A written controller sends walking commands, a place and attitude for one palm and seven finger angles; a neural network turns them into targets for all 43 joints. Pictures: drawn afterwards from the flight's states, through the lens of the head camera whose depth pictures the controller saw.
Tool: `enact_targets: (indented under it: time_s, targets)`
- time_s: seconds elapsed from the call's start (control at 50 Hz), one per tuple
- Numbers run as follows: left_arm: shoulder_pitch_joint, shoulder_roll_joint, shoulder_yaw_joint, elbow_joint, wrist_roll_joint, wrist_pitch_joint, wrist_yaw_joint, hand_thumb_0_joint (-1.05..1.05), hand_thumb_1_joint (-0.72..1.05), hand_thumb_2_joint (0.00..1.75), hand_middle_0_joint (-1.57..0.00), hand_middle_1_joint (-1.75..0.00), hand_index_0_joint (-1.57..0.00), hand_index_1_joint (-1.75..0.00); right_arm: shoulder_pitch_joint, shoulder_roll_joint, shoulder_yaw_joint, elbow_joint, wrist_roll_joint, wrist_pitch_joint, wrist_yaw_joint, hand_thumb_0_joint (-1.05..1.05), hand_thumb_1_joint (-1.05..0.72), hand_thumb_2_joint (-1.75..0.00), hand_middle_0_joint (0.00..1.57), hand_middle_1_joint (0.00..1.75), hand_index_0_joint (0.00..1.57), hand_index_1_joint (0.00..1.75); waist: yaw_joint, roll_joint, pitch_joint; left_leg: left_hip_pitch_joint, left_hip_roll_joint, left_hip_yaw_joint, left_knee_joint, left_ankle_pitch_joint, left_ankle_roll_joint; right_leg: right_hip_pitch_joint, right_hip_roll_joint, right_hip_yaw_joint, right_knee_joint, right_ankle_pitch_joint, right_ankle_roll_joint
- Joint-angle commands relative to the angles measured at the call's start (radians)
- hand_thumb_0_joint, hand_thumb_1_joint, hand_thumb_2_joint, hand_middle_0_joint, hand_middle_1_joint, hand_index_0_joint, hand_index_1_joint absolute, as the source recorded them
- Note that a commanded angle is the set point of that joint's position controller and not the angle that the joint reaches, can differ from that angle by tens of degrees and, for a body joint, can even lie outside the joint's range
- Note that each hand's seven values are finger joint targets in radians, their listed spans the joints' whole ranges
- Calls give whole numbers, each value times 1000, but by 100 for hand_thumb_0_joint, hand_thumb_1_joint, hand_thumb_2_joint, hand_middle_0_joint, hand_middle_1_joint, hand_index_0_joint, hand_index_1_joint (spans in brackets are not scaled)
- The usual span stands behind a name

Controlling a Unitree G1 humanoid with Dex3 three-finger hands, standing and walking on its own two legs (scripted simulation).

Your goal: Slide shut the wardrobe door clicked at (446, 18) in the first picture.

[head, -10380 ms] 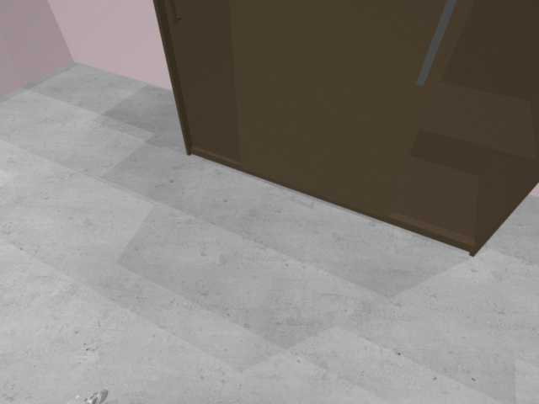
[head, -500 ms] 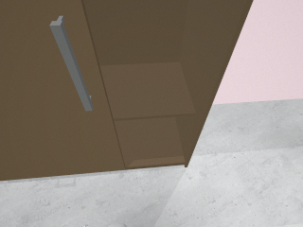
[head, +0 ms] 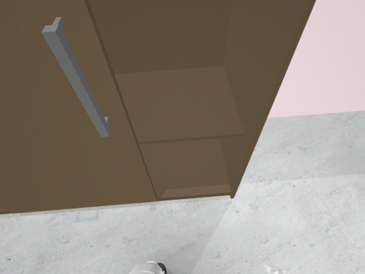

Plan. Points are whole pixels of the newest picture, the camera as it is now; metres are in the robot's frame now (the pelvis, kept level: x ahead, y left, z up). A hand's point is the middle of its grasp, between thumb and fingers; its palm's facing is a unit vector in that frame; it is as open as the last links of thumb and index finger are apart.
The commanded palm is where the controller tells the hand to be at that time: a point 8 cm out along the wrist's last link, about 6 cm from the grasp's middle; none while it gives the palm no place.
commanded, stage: come to a stop and stand still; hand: left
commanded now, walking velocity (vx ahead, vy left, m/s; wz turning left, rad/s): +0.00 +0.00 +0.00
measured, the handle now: (86, 87) +0.47 +0.27 +0.13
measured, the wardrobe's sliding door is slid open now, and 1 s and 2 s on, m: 0.41 0.41 0.41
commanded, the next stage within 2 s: look again from close up in 1.76 s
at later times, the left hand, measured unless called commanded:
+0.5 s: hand out of the picture -0.01 +0.14 -0.16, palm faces +0.08 -0.97 -0.22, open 7.2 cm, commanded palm none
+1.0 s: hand out of the picture -0.05 +0.15 -0.17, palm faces +0.06 -0.98 -0.18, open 7.3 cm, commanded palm none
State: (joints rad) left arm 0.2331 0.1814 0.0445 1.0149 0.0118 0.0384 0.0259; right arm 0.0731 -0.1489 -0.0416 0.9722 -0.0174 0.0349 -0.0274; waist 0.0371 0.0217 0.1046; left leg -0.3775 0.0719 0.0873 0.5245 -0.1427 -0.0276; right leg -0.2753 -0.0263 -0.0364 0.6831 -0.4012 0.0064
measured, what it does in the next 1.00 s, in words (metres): steps on the spot: right foot, then left foot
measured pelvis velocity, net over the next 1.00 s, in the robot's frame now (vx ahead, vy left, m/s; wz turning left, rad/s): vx -0.04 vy -0.02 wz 0.04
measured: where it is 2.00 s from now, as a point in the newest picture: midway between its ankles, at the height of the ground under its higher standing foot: outside the picture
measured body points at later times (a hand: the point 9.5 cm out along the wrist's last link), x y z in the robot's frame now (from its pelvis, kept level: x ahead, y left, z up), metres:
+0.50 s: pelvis -0.03 -0.04 +0.02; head -0.03 -0.05 +0.47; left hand -0.01 +0.19 -0.14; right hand -0.03 -0.26 -0.15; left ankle -0.04 +0.11 -0.73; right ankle -0.03 -0.10 -0.73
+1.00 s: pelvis -0.04 -0.02 +0.01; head -0.04 -0.02 +0.46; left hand -0.06 +0.20 -0.15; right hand -0.06 -0.24 -0.15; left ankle -0.04 +0.11 -0.73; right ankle -0.03 -0.10 -0.73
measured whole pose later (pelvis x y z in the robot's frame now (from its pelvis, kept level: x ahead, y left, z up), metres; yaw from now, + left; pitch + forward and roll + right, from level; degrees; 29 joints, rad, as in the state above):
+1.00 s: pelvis -0.04 -0.02 +0.01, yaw +2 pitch +0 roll -1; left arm 0.34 0.13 0.00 1.10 0.01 -0.01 0.03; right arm 0.37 -0.15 -0.01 1.07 -0.02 -0.01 -0.04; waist -0.02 0.03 -0.01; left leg -0.26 0.04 -0.01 0.56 -0.30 -0.01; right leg -0.24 0.03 -0.10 0.50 -0.26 -0.05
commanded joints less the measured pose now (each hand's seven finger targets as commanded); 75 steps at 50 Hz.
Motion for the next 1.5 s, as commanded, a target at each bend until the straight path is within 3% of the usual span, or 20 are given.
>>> enact_targets:
  time_s: [0.0, 0.02, 0.06, 0.1, 0.18, 0.2, 0.24, 0.28, 0.34, 0.46, 0.6, 0.78, 0.8, 0.82, 0.86, 0.92, 0.98, 1.04, 1.2, 1.48]
  targets:
    - [90, 188, 30, -37, 21, -31, 8, 0, 90, 90, -20, -30, -20, -30, 75, -77, -35, -52, 13, 7, 10, 0, -90, -90, 20, 30, 20, 30, -33, -295, -123, -18, -51, -24, 135, -253, 14, 57, -263, 303, -391, 364, -99]
    - [59, 188, 24, -51, 17, -32, 8, 0, 90, 90, -20, -30, -20, -30, 33, -87, -35, -57, 10, 12, 13, 0, -90, -90, 20, 30, 20, 30, -16, -217, -109, 37, -49, -69, 244, -341, 13, -47, -322, 304, -413, 357, -177]
    - [-15, 153, 23, -55, 19, -35, 13, 0, 90, 90, -20, -30, -20, -30, 38, -81, -33, -31, 5, 19, 12, 0, -90, -90, 20, 30, 20, 30, -46, -210, -54, 23, -39, -116, 345, -314, 25, -89, -260, 260, -403, 346, -191]
    - [-19, 136, 16, -43, 15, -41, 14, 0, 90, 90, -20, -30, -20, -30, 83, -72, -24, 6, 8, 10, 11, 0, -90, -90, 20, 30, 20, 30, -59, -142, -67, 23, -40, -100, 338, -279, 22, -12, -223, 189, -354, 502, -178]
    - [57, 124, 6, 6, 6, -54, 16, 0, 90, 90, -20, -30, -20, -30, 119, -61, -3, 45, 12, -12, 3, 0, -90, -90, 20, 30, 20, 30, -33, -158, -115, 111, -43, -74, 10, -189, 9, 144, -184, 142, -275, 658, -142]
    - [51, 122, 2, 19, 1, -56, 16, 0, 90, 90, -20, -30, -20, -30, 146, -60, 1, 65, 12, -21, 2, 0, -90, -90, 20, 30, 20, 30, -39, -130, -120, 174, -38, -85, -93, -73, 12, 144, -168, 132, -260, 635, -116]
    - [67, 84, -7, 32, -12, -59, 16, 0, 90, 90, -20, -30, -20, -30, 173, -92, 10, 93, 4, -45, -9, 0, -90, -90, 20, 30, 20, 30, -25, -4, -160, 284, 50, -167, -134, 288, 43, 117, -100, 92, -244, 539, -52]
    - [52, 71, -11, 38, -9, -54, 18, 0, 90, 90, -20, -30, -20, -30, 167, -105, 16, 108, 4, -39, -14, 0, -90, -90, 20, 30, 20, 30, -18, -19, -116, 255, 64, -146, -136, 170, 40, 109, -87, 101, -324, 393, -33]
    - [33, 98, -8, 71, -12, -56, 14, 0, 90, 90, -20, -30, -20, -30, 192, -79, 27, 139, 4, -38, -16, 0, -90, -90, 20, 30, 20, 30, -22, 62, -121, 235, 42, -128, -151, 130, 26, 176, -99, 93, -330, 444, -41]
    - [25, 88, -12, 95, -9, -47, 8, 0, 90, 90, -20, -30, -20, -30, 241, -65, 32, 158, -1, -26, -11, 0, -90, -90, 20, 30, 20, 30, -29, -29, 27, 180, 13, -115, -199, -89, 23, 81, -89, 122, -461, 75, -44]
    - [61, 70, -8, 98, -7, -47, 10, 0, 90, 90, -20, -30, -20, -30, 314, -48, 30, 167, -3, -24, -11, 0, -90, -90, 20, 30, 20, 30, -37, -59, 26, 191, 1, -103, -184, -124, 31, 30, -89, 138, -499, -38, -43]
    - [121, 30, -14, 120, -10, -57, 11, 0, 90, 90, -20, -30, -20, -30, 352, -23, 36, 174, 2, -43, -17, 0, -90, -90, 20, 30, 20, 30, -34, -14, -2, 184, 12, -115, -199, -69, 34, 58, -81, 116, -443, 94, -52]
    - [103, 176, -46, 27, 3, -85, 15, 0, 90, 90, -20, -30, -20, -30, 247, -126, 31, 45, -3, -42, 3, 0, -90, -90, 20, 30, 20, 30, -68, -63, 143, 107, -30, -156, -101, 31, 51, -11, -37, 104, -379, 244, -39]
    - [111, 124, -14, 37, -2, -87, 15, 0, 90, 90, -20, -30, -20, -30, 283, -107, 13, 31, -10, -57, -8, 0, -90, -90, 20, 30, 20, 30, -46, 58, -46, 134, 3, -135, -51, -70, 48, 6, -122, 145, -352, 64, -68]
    - [119, 106, -18, 36, 1, -89, 16, 0, 90, 90, -20, -30, -20, -30, 329, -75, 15, 60, -9, -62, -15, 0, -90, -90, 20, 30, 20, 30, -60, 31, -171, 156, -23, -119, 10, -81, 49, 53, -139, 173, -373, 73, -101]
    - [110, 88, -11, 20, 7, -75, 18, 0, 90, 90, -20, -30, -20, -30, 359, -60, 14, 53, -9, -53, -11, 0, -90, -90, 20, 30, 20, 30, -68, -135, -120, 105, -36, -93, 56, -122, 56, 4, -153, 182, -403, -13, -102]
    - [98, 69, -15, 11, 4, -73, 20, 0, 90, 90, -20, -30, -20, -30, 355, -66, 20, 57, -5, -60, -10, 0, -90, -90, 20, 30, 20, 30, -64, -60, -34, 97, -9, -128, -30, -64, 60, -32, -108, 125, -346, 68, -90]
    - [125, 69, -20, 18, 2, -72, 21, 0, 90, 90, -20, -30, -20, -30, 325, -86, 27, 58, 0, -70, -12, 0, -90, -90, 20, 30, 20, 30, -37, 35, -22, 78, 27, -164, -83, 61, 66, 36, -67, 69, -261, 258, -63]
    - [118, 76, -28, 10, 4, -56, 19, 0, 90, 90, -20, -30, -20, -30, 276, -115, 31, 51, 3, -64, -10, 0, -90, -90, 20, 30, 20, 30, -26, -14, -12, 74, 33, -168, -144, 15, 71, 81, -62, 51, -260, 257, -33]
    - [136, 61, -35, 44, 6, -49, 17, 0, 90, 90, -20, -30, -20, -30, 250, -131, 30, 78, 9, -59, -6, 0, -90, -90, 20, 30, 20, 30, -30, 7, -30, 121, 34, -175, -213, -45, 72, 106, -71, 43, -288, 252, -9]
